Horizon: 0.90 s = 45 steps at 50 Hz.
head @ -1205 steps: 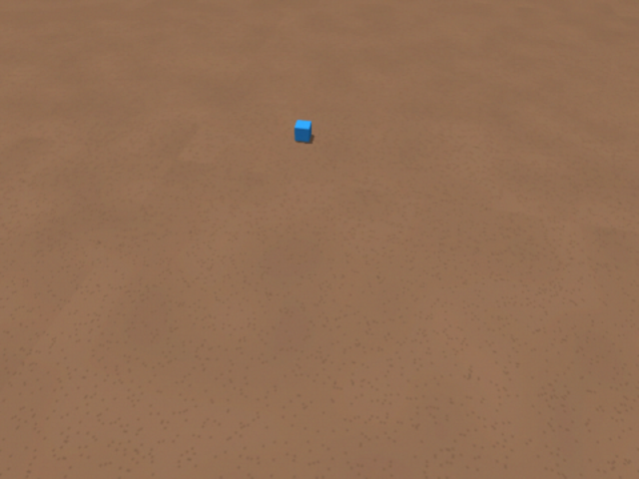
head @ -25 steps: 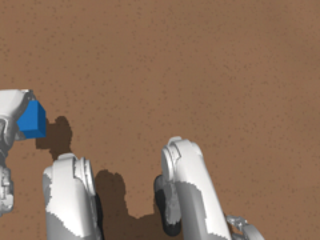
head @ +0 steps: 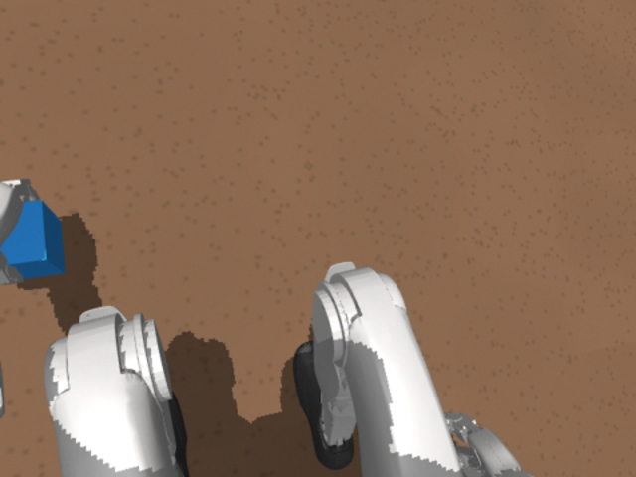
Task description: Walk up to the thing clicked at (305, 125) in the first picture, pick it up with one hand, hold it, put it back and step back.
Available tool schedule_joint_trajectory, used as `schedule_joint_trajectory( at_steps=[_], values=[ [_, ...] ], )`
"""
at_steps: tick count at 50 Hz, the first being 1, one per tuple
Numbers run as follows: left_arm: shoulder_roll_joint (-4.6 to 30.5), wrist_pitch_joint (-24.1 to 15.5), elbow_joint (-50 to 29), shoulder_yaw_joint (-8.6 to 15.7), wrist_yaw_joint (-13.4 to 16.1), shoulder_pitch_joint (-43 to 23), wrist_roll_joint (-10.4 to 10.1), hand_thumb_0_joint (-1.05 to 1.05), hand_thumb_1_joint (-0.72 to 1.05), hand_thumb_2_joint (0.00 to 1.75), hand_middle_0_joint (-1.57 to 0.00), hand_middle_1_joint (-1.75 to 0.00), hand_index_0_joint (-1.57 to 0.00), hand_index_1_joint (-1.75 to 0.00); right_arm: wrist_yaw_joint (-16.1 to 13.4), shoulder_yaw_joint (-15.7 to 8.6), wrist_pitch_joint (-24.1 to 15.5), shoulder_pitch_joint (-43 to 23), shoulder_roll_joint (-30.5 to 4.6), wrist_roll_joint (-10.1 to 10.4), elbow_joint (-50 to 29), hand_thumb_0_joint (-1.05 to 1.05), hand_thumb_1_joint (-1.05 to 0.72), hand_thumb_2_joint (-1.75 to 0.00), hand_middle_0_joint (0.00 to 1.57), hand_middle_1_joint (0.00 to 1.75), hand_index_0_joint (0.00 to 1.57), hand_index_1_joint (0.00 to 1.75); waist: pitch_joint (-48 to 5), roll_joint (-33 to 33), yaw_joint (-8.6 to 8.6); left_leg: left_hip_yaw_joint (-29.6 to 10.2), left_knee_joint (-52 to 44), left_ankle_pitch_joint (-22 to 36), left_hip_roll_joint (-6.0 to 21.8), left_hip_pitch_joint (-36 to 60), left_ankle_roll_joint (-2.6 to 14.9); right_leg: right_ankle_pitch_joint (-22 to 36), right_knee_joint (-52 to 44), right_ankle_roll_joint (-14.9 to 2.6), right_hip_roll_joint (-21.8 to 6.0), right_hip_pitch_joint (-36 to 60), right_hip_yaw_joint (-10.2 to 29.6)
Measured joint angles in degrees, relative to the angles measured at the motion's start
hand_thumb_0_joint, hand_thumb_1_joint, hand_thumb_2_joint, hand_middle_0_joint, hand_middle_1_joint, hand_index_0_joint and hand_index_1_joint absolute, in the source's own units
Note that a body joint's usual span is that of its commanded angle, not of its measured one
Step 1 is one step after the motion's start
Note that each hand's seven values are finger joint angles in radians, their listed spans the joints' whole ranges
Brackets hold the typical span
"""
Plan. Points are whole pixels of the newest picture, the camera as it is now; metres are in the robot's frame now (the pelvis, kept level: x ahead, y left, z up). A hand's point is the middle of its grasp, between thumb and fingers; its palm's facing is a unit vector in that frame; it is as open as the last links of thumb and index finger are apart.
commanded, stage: rest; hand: left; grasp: from above
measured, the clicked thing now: (18, 242) +0.42 +0.29 -0.24
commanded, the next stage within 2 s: open in 0.58 s
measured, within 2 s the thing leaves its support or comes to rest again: rests again in 0.22 s
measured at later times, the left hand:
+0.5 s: hand (7, 242) +0.42 +0.30 -0.23, palm faces -0.47 -0.09 -0.88, open 10.6 cm
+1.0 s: hand (14, 245) +0.42 +0.30 -0.24, palm faces -0.47 -0.09 -0.88, open 11.8 cm
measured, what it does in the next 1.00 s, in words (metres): stands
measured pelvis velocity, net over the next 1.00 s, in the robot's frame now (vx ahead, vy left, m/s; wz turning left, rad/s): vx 0.00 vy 0.01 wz -0.06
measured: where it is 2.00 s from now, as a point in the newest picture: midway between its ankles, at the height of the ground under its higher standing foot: (252, 450)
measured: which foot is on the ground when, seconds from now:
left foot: down 0.00-1.00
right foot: down 0.00-1.00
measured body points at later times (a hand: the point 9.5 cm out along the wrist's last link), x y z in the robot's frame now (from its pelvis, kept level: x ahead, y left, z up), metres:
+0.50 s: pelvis +0.00 +0.00 -0.02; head +0.24 +0.09 +0.35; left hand +0.44 +0.31 -0.18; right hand +0.05 -0.28 -0.11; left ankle +0.07 +0.13 -0.27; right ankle +0.10 -0.12 -0.27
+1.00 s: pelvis +0.00 +0.01 -0.02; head +0.24 +0.10 +0.34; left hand +0.44 +0.30 -0.19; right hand +0.05 -0.26 -0.10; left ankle +0.07 +0.13 -0.27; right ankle +0.10 -0.12 -0.27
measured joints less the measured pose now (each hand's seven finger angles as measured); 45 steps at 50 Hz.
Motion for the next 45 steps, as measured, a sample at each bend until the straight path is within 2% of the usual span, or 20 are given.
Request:
schedule_joint_trajectory(
  at_steps=[8,16,24,27,34,40,45],
  values=[
    [2.8,-0.8,2.5,1.4,0.2,-1.3,-0.1,-0.02,-0.13,0.57,-0.64,-0.63,-0.70,-0.57,0.8,1.7,-0.8,0.0,-0.5,-1.5,-0.7,0.00,-0.90,-0.90,0.21,0.30,0.20,0.30,1.9,-0.8,-1.20,-1.5,2.4,0.0,-0.2,-1.0,-0.17,0.4,1.4,0.13,0.3,-0.5,-1.1],
    [4.0,-2.3,2.1,2.9,1.7,0.8,1.3,-0.02,-0.14,0.57,-0.64,-0.63,-0.70,-0.57,1.6,2.6,-1.0,0.8,-1.1,-3.0,-0.9,0.00,-0.90,-0.90,0.21,0.30,0.20,0.30,2.9,-1.7,-1.63,-2.5,4.1,-0.4,-0.4,-1.1,-0.29,0.2,2.5,0.20,0.5,-0.2,-1.9],
    [5.6,-2.4,6.5,1.6,3.9,-0.5,2.1,-0.02,-0.15,0.57,-0.65,-0.63,-0.71,-0.56,2.4,4.0,-2.4,-0.1,-1.6,-4.0,-0.6,0.00,-0.90,-0.90,0.21,0.30,0.20,0.30,2.8,-1.9,-2.29,-3.1,5.2,-0.5,-0.2,-1.1,-0.18,0.6,3.1,0.57,0.9,-0.2,-2.2],
    [5.8,-2.2,8.0,0.1,4.7,-1.2,1.6,-0.02,-0.15,0.58,-0.65,-0.63,-0.71,-0.56,2.6,4.6,-3.0,-0.3,-1.6,-4.1,-0.5,0.00,-0.90,-0.90,0.21,0.30,0.20,0.30,2.8,-1.9,-2.38,-3.2,5.3,-0.4,-0.1,-1.3,-0.02,0.8,3.0,0.68,1.0,-0.3,-2.3],
    [6.4,-2.2,10.7,-1.7,5.8,-2.6,1.1,-0.03,-0.15,0.58,-0.66,-0.62,-0.71,-0.56,3.2,6.2,-4.5,-0.4,-1.4,-4.4,-0.8,0.00,-0.90,-0.90,0.21,0.30,0.20,0.30,3.0,-2.2,-2.76,-3.3,5.5,-0.5,0.0,-0.9,0.15,0.9,3.0,0.83,1.1,0.2,-2.4],
    [7.3,-2.2,11.9,-1.7,5.9,-2.8,1.4,-0.03,-0.16,0.62,-0.63,-0.64,-0.68,-0.60,3.7,7.2,-5.6,-0.5,-1.6,-4.7,-1.4,0.00,-0.90,-0.90,0.21,0.30,0.20,0.30,3.3,-2.4,-3.34,-3.7,5.7,-0.5,-0.1,-0.6,0.17,0.8,2.8,0.96,1.2,0.8,-2.7],
    [7.5,-2.0,11.8,-2.2,6.1,-2.3,0.9,-0.02,-0.18,0.72,-0.55,-0.67,-0.58,-0.67,4.0,7.4,-6.1,-0.5,-1.7,-4.9,-1.4,0.00,-0.90,-0.90,0.21,0.30,0.20,0.30,3.7,-2.7,-3.55,-4.0,5.6,-0.5,-0.1,-0.5,0.22,1.1,2.5,1.02,1.3,1.0,-3.0]
  ],
)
